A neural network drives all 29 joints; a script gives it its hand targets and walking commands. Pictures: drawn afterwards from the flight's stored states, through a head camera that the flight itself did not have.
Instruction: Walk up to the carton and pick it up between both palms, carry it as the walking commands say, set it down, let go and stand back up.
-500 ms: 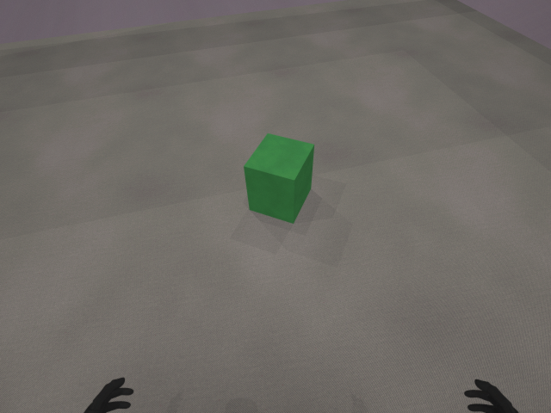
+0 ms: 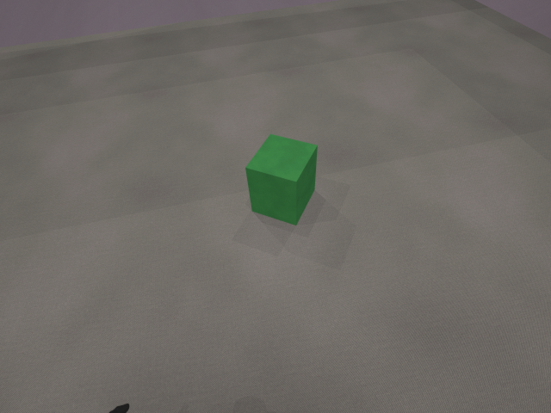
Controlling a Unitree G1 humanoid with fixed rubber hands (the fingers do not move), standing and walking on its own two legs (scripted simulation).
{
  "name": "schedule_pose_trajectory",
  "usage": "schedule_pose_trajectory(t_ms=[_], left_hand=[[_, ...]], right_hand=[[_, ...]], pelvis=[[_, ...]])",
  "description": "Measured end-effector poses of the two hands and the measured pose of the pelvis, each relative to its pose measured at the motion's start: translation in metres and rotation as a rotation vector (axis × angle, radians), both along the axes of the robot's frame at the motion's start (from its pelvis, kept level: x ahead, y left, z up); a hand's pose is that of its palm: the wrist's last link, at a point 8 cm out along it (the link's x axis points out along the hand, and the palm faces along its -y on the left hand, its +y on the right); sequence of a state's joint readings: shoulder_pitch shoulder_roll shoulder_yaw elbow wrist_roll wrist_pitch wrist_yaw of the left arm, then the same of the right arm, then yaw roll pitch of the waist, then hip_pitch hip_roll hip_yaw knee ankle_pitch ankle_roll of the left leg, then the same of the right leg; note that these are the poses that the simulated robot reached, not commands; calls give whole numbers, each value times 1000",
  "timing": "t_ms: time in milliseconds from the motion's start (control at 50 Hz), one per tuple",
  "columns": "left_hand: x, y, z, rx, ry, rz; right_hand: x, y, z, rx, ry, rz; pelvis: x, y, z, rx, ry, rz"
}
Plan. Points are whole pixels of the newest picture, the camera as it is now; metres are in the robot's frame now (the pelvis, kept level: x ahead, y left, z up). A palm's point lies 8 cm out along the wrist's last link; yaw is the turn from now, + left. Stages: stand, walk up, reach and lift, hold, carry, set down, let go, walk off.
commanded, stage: walk up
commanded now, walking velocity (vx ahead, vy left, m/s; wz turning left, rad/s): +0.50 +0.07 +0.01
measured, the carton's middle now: (283, 179) +1.19 +0.07 -0.62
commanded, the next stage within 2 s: none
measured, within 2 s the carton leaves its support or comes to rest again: neither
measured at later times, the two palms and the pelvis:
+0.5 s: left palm (109, 404) +0.15 +0.32 -0.14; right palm (399, 316) +0.31 -0.18 -0.11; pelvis +0.20 +0.08 +0.00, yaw +0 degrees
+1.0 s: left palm (187, 214) +0.54 +0.27 -0.11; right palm (412, 272) +0.42 -0.24 -0.15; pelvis +0.45 +0.01 +0.00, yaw +2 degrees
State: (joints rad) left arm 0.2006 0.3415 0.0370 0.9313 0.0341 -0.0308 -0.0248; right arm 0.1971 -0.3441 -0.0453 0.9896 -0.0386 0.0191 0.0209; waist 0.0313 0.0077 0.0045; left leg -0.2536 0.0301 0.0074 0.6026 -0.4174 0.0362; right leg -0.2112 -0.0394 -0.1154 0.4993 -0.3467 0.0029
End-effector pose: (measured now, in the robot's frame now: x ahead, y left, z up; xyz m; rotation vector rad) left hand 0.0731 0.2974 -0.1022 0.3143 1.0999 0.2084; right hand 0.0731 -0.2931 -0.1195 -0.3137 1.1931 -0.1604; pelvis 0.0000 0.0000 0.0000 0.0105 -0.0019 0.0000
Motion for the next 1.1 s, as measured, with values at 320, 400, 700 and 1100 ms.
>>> schedule_pose_trajectory(t_ms=[320,400,700,1100], left_hand=[[-80,-35,-10,-141,404,255],[-42,-12,-35,-172,449,246],[331,21,-17,-183,4,-57],[419,-22,5,-41,149,124]], right_hand=[[196,110,-2,197,-132,150],[257,132,-5,142,-205,164],[163,112,17,54,184,-169],[446,54,-23,149,91,-64]], pelvis=[[113,36,4,15,0,29],[156,62,-13,4,10,11],[291,68,14,-35,-24,14],[485,14,11,40,-14,16]])
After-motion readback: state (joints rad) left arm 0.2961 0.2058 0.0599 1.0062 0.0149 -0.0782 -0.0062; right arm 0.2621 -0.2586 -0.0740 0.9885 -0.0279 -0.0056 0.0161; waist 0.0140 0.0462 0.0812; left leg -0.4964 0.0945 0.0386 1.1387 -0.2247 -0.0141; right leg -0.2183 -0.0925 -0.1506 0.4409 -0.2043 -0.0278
